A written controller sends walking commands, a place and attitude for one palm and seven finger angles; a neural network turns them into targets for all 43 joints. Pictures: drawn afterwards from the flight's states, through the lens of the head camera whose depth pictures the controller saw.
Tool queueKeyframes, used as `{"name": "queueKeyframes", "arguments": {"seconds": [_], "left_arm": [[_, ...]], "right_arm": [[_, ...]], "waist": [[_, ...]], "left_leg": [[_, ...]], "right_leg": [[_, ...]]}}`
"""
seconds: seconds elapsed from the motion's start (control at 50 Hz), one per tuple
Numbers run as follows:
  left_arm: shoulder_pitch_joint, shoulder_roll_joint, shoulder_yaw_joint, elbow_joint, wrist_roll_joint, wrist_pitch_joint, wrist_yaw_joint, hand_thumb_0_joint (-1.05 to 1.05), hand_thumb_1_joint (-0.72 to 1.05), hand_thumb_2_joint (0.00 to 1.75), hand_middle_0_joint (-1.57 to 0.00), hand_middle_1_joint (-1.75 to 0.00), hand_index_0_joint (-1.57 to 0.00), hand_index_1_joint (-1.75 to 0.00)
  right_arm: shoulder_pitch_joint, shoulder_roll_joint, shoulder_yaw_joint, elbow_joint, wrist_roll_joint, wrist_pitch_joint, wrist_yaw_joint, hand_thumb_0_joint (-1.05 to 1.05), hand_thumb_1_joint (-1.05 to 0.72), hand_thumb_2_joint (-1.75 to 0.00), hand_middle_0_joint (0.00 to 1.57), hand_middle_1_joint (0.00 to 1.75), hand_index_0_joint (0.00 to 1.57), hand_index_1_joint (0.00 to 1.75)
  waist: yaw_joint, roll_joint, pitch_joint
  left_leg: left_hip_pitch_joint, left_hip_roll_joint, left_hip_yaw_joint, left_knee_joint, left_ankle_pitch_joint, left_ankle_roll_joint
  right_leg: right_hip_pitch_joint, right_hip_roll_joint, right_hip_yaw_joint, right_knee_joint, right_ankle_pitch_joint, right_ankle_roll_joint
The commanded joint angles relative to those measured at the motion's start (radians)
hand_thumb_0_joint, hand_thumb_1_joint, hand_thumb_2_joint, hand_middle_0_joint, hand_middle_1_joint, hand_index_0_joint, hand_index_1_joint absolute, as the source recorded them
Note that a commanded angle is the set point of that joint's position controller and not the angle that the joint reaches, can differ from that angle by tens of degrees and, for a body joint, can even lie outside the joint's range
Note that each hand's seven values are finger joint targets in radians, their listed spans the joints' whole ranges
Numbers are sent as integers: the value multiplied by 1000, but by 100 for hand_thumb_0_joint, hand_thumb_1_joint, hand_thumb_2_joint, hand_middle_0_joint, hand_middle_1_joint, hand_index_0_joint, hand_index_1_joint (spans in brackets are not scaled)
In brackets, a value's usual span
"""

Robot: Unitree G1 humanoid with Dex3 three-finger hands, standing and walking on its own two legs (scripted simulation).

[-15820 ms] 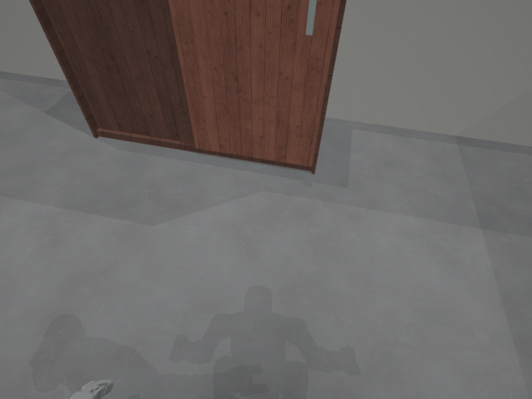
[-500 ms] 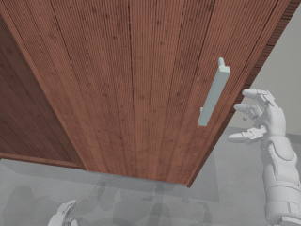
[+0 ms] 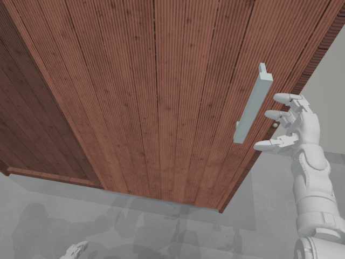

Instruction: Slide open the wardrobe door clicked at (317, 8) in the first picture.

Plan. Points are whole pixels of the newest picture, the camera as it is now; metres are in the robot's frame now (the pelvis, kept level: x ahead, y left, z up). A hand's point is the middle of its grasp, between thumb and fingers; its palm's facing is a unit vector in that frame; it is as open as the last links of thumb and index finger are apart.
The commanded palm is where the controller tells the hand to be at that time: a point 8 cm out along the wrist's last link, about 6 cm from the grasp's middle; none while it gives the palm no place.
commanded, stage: move the hooked fingers beside the handle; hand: right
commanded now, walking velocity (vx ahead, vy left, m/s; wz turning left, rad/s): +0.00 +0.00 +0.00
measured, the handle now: (249, 106) +0.47 -0.13 +0.11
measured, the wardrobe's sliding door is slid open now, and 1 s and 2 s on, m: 0.00 0.00 0.00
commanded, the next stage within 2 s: feel for the door with the fingertips in 0.54 s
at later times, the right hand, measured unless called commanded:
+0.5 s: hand (277, 128) +0.40 -0.19 +0.12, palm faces +0.07 +1.00 +0.01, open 14.0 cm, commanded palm +0.38 -0.23 +0.12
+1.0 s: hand (260, 125) +0.41 -0.15 +0.11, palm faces +0.06 +1.00 +0.00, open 14.0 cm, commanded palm +0.38 -0.20 +0.12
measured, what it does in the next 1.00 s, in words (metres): stands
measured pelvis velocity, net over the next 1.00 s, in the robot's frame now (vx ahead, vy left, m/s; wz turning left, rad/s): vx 0.00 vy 0.00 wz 0.00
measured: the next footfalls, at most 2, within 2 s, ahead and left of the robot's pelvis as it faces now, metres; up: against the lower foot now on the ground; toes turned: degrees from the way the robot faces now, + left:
none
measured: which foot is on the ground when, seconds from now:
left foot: down 0.00-1.00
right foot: down 0.00-1.00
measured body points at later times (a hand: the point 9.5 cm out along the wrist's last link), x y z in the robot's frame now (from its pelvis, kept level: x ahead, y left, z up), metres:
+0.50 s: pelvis +0.00 +0.00 +0.00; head +0.03 +0.01 +0.45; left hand +0.11 +0.26 -0.11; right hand +0.39 -0.24 +0.12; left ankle -0.02 +0.11 -0.72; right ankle +0.02 -0.12 -0.72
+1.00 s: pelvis +0.00 +0.00 +0.00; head +0.02 +0.01 +0.45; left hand +0.11 +0.26 -0.11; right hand +0.40 -0.20 +0.12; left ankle -0.02 +0.11 -0.72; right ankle +0.02 -0.12 -0.72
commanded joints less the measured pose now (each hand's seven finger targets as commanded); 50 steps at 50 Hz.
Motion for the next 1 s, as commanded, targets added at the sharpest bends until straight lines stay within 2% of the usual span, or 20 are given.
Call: {"name": "queueKeyframes", "arguments": {"seconds": [0.0,0.12,0.16,0.2,0.24,0.26,0.3,0.32,0.42,0.46,0.48,0.54,0.58,0.66,0.74,0.76,0.78,0.86,0.92,0.98], "left_arm": [[-21,136,54,-120,3,-43,10,0,90,90,-20,-30,-20,-30],[-23,133,56,-115,2,-45,11,0,90,90,-20,-30,-20,-30],[-19,140,57,-115,4,-43,13,0,90,90,-20,-30,-20,-30],[-28,136,54,-121,1,-41,13,0,90,90,-20,-30,-20,-30],[-32,132,53,-122,0,-42,12,0,90,90,-20,-30,-20,-30],[-27,135,54,-121,2,-40,12,0,90,90,-20,-30,-20,-30],[-32,134,55,-127,2,-39,11,0,90,90,-20,-30,-20,-30],[-38,130,51,-132,1,-41,10,0,90,90,-20,-30,-20,-30],[-41,134,50,-126,-2,-40,11,0,90,90,-20,-30,-20,-30],[-39,136,51,-126,1,-38,12,0,90,90,-20,-30,-20,-30],[-44,134,51,-129,1,-38,12,0,90,90,-20,-30,-20,-30],[-48,126,48,-127,1,-44,9,0,90,90,-20,-30,-20,-30],[-43,132,49,-120,3,-42,10,0,90,90,-20,-30,-20,-30],[-40,131,48,-124,4,-42,5,0,90,90,-20,-30,-20,-30],[-48,121,50,-131,4,-47,-6,0,90,90,-20,-30,-20,-30],[-41,125,54,-129,7,-47,-7,0,90,90,-20,-30,-20,-30],[-41,128,54,-133,7,-45,-8,0,90,90,-20,-30,-20,-30],[-47,125,51,-131,8,-37,-5,0,90,90,-20,-30,-20,-30],[-52,114,54,-133,8,-43,-9,0,90,90,-20,-30,-20,-30],[-48,117,54,-121,7,-45,-9,0,90,90,-20,-30,-20,-30]], "right_arm": [[-401,-228,-45,-247,14,-83,3,0,50,-30,30,120,30,120],[-415,-197,-23,-258,23,-79,8,0,50,-30,30,120,30,120],[-369,-232,-55,-247,24,-77,8,0,50,-30,30,120,30,120],[-376,-222,-45,-247,24,-71,12,0,50,-30,30,120,30,120],[-403,-208,-26,-270,21,-73,15,0,50,-30,30,120,30,120],[-386,-212,-30,-263,20,-72,12,0,50,-30,30,120,30,120],[-361,-230,-52,-279,23,-73,12,0,50,-30,30,120,30,120],[-365,-192,-20,-283,26,-71,16,0,50,-30,30,120,30,120],[-386,-175,-4,-255,29,-53,11,0,50,-30,30,120,30,120],[-400,-191,-9,-264,24,-57,7,0,50,-30,30,120,30,120],[-403,-204,-21,-280,19,-61,3,0,50,-30,30,120,30,120],[-439,-150,29,-301,13,-71,-6,0,50,-30,30,120,30,120],[-422,-195,-15,-269,15,-69,-15,0,50,-30,30,120,30,120],[-409,-158,15,-257,10,-62,-21,0,50,-30,30,120,30,120],[-397,-99,49,-296,11,-61,-37,0,50,-30,30,120,30,120],[-364,-118,27,-280,11,-58,-45,0,50,-30,30,120,30,120],[-349,-129,13,-274,10,-55,-50,0,50,-30,30,120,30,120],[-378,-149,9,-304,-4,-56,-70,0,50,-30,30,120,30,120],[-400,-92,53,-359,-8,-69,-79,0,50,-30,30,120,30,120],[-409,-64,77,-321,-11,-64,-90,0,50,-30,30,120,30,120]], "waist": [[-8,7,-299],[-3,-11,-297],[-12,36,-297],[-8,28,-289],[-6,-26,-293],[-4,13,-293],[-16,-2,-313],[-13,-16,-306],[5,21,-253],[1,33,-266],[-8,-2,-296],[1,-35,-302],[-2,14,-294],[-3,24,-297],[-10,-8,-304],[-13,51,-298],[-18,66,-298],[-13,46,-277],[-10,-9,-313],[5,32,-286]], "left_leg": [[46,-23,-17,-86,325,5],[26,-26,-16,-89,316,5],[50,-25,-16,-92,322,4],[52,-22,-21,-92,339,1],[32,-23,-17,-89,317,6],[39,-24,-15,-90,321,5],[56,-23,-17,-84,351,6],[51,-23,-14,-82,352,7],[10,-25,-12,-95,305,1],[23,-24,-15,-95,300,3],[34,-21,-18,-88,312,5],[8,-25,-8,-81,300,10],[24,-25,-13,-86,311,5],[33,-25,-8,-82,314,7],[24,-25,-3,-77,332,8],[40,-27,-2,-78,339,6],[51,-26,-6,-79,348,2],[55,-21,-17,-89,322,0],[48,-25,-14,-78,355,5],[24,-28,-11,-86,321,1]], "right_leg": [[208,32,34,-62,220,-36],[225,33,35,-59,215,-36],[207,31,34,-57,218,-40],[198,35,28,-61,217,-40],[216,36,33,-60,210,-35],[213,32,35,-56,219,-40],[220,33,34,-57,242,-36],[223,35,34,-58,244,-35],[206,33,38,-59,196,-36],[202,33,37,-55,195,-40],[214,36,38,-55,208,-37],[249,34,50,-56,220,-31],[224,33,47,-53,215,-35],[217,34,45,-53,220,-36],[237,35,44,-52,237,-30],[218,33,43,-47,240,-35],[204,35,38,-53,233,-35],[186,37,30,-55,200,-38],[233,36,29,-51,240,-33],[221,35,34,-52,208,-34]]}}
